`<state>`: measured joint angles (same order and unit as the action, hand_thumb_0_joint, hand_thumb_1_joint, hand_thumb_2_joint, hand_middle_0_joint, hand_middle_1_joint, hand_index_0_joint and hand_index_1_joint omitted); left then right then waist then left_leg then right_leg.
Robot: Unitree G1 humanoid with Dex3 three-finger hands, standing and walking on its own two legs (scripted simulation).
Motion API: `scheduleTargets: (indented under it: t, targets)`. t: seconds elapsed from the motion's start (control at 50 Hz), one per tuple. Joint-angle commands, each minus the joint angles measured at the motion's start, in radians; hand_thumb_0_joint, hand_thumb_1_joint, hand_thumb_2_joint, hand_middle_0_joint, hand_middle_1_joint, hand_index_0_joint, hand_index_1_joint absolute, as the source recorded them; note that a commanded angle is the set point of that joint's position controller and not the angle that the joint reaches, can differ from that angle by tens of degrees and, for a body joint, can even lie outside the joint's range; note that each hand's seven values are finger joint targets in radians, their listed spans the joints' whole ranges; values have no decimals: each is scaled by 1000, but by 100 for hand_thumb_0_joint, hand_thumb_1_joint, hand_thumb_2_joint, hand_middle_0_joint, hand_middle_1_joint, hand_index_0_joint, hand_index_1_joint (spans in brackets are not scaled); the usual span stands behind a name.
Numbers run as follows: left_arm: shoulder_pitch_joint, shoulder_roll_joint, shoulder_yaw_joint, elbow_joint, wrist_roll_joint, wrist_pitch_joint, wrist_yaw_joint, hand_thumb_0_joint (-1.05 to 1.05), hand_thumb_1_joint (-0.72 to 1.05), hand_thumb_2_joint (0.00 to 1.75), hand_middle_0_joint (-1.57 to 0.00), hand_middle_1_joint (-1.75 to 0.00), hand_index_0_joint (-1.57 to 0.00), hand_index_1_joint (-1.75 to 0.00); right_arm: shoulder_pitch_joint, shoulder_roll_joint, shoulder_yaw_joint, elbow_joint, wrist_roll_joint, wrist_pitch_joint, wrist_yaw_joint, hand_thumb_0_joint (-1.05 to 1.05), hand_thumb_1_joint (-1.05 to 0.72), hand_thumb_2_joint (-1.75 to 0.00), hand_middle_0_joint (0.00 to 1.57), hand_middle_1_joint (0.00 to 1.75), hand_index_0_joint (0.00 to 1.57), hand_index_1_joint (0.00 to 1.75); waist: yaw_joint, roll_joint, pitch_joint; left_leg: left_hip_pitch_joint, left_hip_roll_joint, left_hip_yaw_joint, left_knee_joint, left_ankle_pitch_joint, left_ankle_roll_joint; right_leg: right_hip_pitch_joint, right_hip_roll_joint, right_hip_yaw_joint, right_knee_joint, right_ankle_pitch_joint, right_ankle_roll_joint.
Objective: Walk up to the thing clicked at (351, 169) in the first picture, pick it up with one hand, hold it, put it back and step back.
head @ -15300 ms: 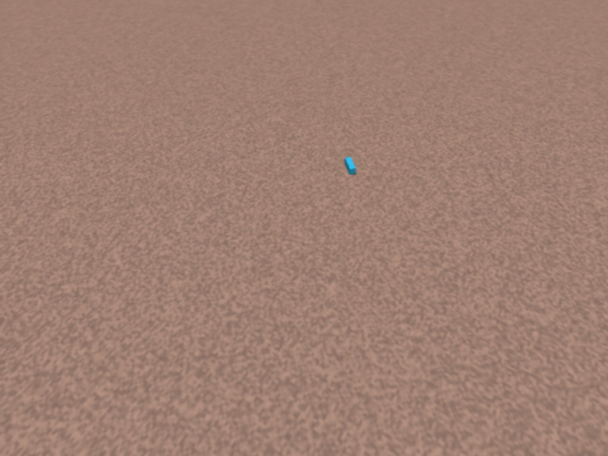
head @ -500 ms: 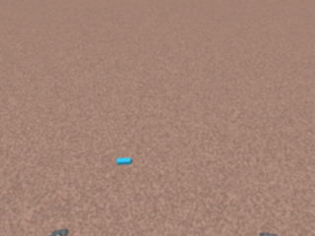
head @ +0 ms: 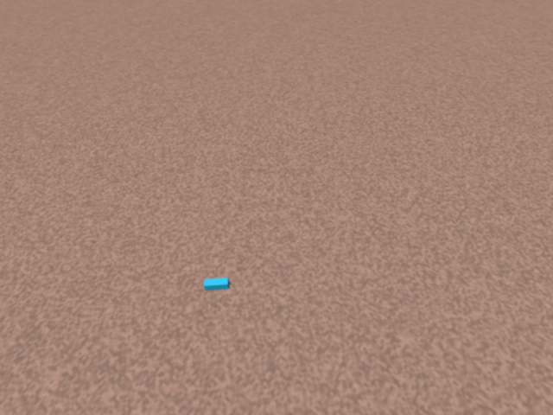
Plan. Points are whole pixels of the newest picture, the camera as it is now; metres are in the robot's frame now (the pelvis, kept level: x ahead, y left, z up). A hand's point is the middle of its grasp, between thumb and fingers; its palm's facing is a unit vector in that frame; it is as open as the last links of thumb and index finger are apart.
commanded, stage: stand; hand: left
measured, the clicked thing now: (216, 283) +0.73 +0.29 -0.76
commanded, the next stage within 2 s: walk up in 0.46 s
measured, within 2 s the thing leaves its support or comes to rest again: neither
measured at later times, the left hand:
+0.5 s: hand out of the picture +0.09 +0.25 -0.15, palm faces -0.03 -0.94 -0.33, open 7.4 cm
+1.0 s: hand out of the picture +0.17 +0.36 -0.17, palm faces -0.01 -0.95 -0.32, open 7.4 cm
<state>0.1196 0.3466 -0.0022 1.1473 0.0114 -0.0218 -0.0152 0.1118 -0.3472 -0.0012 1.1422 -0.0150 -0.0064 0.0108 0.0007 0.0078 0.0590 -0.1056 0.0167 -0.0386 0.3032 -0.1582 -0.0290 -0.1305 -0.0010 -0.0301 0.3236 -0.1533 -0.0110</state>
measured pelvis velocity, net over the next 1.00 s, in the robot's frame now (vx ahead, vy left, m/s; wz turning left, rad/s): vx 0.14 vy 0.08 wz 0.03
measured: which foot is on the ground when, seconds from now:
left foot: down 0.00-0.52, up 0.54-0.74, down 0.76-1.00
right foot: down 0.00-0.78, up 0.80-1.00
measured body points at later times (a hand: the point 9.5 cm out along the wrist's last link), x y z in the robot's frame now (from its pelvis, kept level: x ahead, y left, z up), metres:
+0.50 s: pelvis +0.01 +0.00 +0.00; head +0.02 -0.01 +0.45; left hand +0.09 +0.30 -0.13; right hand +0.07 -0.31 -0.14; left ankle +0.01 +0.14 -0.75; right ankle +0.02 -0.11 -0.75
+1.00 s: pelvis +0.14 +0.08 -0.01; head +0.14 +0.11 +0.44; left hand +0.17 +0.41 -0.15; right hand +0.17 -0.24 -0.11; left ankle +0.14 +0.18 -0.75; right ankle +0.17 -0.07 -0.68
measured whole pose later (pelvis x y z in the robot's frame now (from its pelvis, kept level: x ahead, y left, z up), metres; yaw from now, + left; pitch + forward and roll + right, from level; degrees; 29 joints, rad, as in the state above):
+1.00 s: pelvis +0.14 +0.08 -0.01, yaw +2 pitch -4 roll +0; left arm 0.29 0.44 0.07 0.97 0.01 -0.01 -0.06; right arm 0.33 -0.35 -0.06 0.93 -0.03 -0.07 0.04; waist -0.02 -0.08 0.08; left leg -0.16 0.01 0.07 0.47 -0.24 0.03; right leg -0.45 -0.01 0.07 1.01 -0.32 -0.02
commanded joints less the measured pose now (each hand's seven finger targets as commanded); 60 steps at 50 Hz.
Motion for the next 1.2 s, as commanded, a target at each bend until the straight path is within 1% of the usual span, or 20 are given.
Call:
scheduleTargets:
  t: [0.0, 0.42, 0.44, 0.46, 0.5, 0.52, 0.54, 0.6, 0.68, 0.72, 0.74, 0.76, 0.78, 0.8, 0.82, 0.88, 0.9, 1.02, 1.08, 1.18]
  targets:
    - [-51, 230, 38, -59, -6, -19, 18, 0, 90, 90, -20, -30, -20, -30, -38, -205, -38, -63, 5, -27, -10, 0, -90, -90, 20, 30, 20, 30, 3, -6, -73, -19, 100, -76, -50, 18, 41, 19, -133, 129, -67, -1, -14]
    - [-59, 233, 39, -71, -9, -18, 18, 0, 90, 90, -20, -30, -20, -30, -9, -213, -28, -64, 6, -26, -16, 0, -90, -90, 20, 30, 20, 30, -1, -1, -94, -11, 110, -64, -31, 91, 37, 55, -131, 132, -51, 126, -16]
    - [13, 281, 102, -112, 7, -27, 0, 0, 90, 90, -20, -30, -20, -30, 57, -262, -74, -104, -7, -33, 4, 0, -90, -90, 20, 30, 20, 30, 13, -11, -184, -63, 49, -40, 77, -303, 98, 158, -77, 109, 4, -326, -55]
    - [75, 298, 115, -99, 18, -27, -4, 0, 90, 90, -20, -30, -20, -30, 40, -270, -81, -119, -17, -31, 12, 0, -90, -90, 20, 30, 20, 30, 46, -22, -112, -233, 36, -33, 126, -470, 100, 178, -124, 192, -29, -531, -90]
    - [118, 353, 146, -113, 29, -31, -4, 0, 90, 90, -20, -30, -20, -30, -19, -237, -79, -164, -29, -19, 19, 0, -90, -90, 20, 30, 20, 30, 91, -166, 23, -478, -3, 44, 468, -390, 63, 161, -342, 448, -227, -730, -190]
    - [104, 356, 154, -138, 25, -37, -2, 0, 90, 90, -20, -30, -20, -30, -14, -241, -88, -176, -32, -20, 21, 0, -90, -90, 20, 30, 20, 30, 83, -127, 84, -531, 42, -20, 522, -327, 57, 121, -388, 474, -237, -672, -226]
    - [84, 341, 154, -157, 26, -40, -3, 0, 90, 90, -20, -30, -20, -30, 0, -241, -93, -178, -26, -27, 25, 0, -90, -90, 20, 30, 20, 30, 74, -99, 112, -536, 72, -43, 512, -291, 53, 122, -387, 455, -220, -536, -246]
    - [76, 308, 147, -182, 24, -48, -9, 0, 90, 90, -20, -30, -20, -30, 18, -235, -105, -201, -24, -45, 40, 0, -90, -90, 20, 30, 20, 30, 50, -96, 71, -472, 75, -24, 465, -274, 48, 130, -289, 283, -191, -317, -209]
    - [-14, 323, 142, -259, 24, -44, -26, 0, 90, 90, -20, -30, -20, -30, 131, -230, -123, -209, -20, -46, 53, 0, -90, -90, 20, 30, 20, 30, -22, -185, 35, -166, 75, 42, 314, -143, 35, -116, -231, 142, -122, -312, -167]
    - [-42, 292, 134, -277, 19, -31, -30, 0, 90, 90, -20, -30, -20, -30, 267, -233, -145, -169, -22, -52, 44, 0, -90, -90, 20, 30, 20, 30, -94, -108, -3, 38, 19, 106, 196, 14, 21, -231, -156, 37, 77, -324, -126]
    - [1, 245, 119, -288, 26, -25, -30, 0, 90, 90, -20, -30, -20, -30, 362, -272, -163, -140, -25, -56, 33, 0, -90, -90, 20, 30, 20, 30, -123, 28, -65, 216, 9, 74, 208, -30, 30, -332, -116, 12, 277, -339, -103]
    - [83, 172, 96, -287, 22, -20, -32, 0, 90, 90, -20, -30, -20, -30, 424, -341, -183, -142, -35, -62, 20, 0, -90, -90, 20, 30, 20, 30, -146, 281, -88, 284, 121, -117, 61, -304, 79, -458, -12, -52, 581, -435, -76]
    - [150, 147, 87, -283, 15, -12, -29, 0, 90, 90, -20, -30, -20, -30, 402, -398, -183, -179, -49, -72, 12, 0, -90, -90, 20, 30, 20, 30, -114, 334, -68, 191, 323, -565, -89, -636, 143, -581, 86, 96, 802, -465, -48]
    - [166, 257, 113, -260, 7, -2, -20, 0, 90, 90, -20, -30, -20, -30, 266, -424, -183, -235, -24, -75, 11, 0, -90, -90, 20, 30, 20, 30, -69, 172, -30, 7, 378, -654, -188, -795, 193, -481, 27, 177, 821, -409, -60]
    - [173, 292, 115, -256, 3, -1, -18, 0, 90, 90, -20, -30, -20, -30, 199, -427, -178, -255, -10, -74, 13, 0, -90, -90, 20, 30, 20, 30, -42, 178, 28, -46, 395, -642, -195, -774, 228, -475, -18, 184, 839, -348, -65]
    - [235, 302, 120, -207, -7, -8, -20, 0, 90, 90, -20, -30, -20, -30, 156, -316, -140, -297, -5, -91, 7, 0, -90, -90, 20, 30, 20, 30, 4, 117, 47, -45, 265, -291, -105, -374, 182, -439, -59, 190, 759, -193, -37]
    - [235, 293, 119, -205, -4, -6, -24, 0, 90, 90, -20, -30, -20, -30, 180, -314, -140, -291, -2, -96, 6, 0, -90, -90, 20, 30, 20, 30, -4, 128, 58, -68, 254, -243, -104, -292, 182, -423, -56, 175, 737, -160, -25]
    - [138, 258, 113, -280, 8, -3, -49, 0, 90, 90, -20, -30, -20, -30, 244, -315, -140, -319, 3, -107, 2, 0, -90, -90, 20, 30, 20, 30, -30, 111, 84, -12, 252, -103, -112, -63, 232, -442, -79, 109, 542, -82, 22]
    - [75, 232, 108, -320, 11, -10, -62, 0, 90, 90, -20, -30, -20, -30, 250, -320, -141, -337, 6, -105, 3, 0, -90, -90, 20, 30, 20, 30, -39, 115, 73, -8, 236, -31, -52, 63, 226, -379, -103, 61, 398, -33, 5]
    - [62, 204, 112, -336, 11, -21, -58, 0, 90, 90, -20, -30, -20, -30, 262, -310, -134, -364, 5, -85, 0, 0, -90, -90, 20, 30, 20, 30, -38, 108, 27, -46, 214, 13, 89, 283, 198, -197, -38, -37, 282, -14, -27]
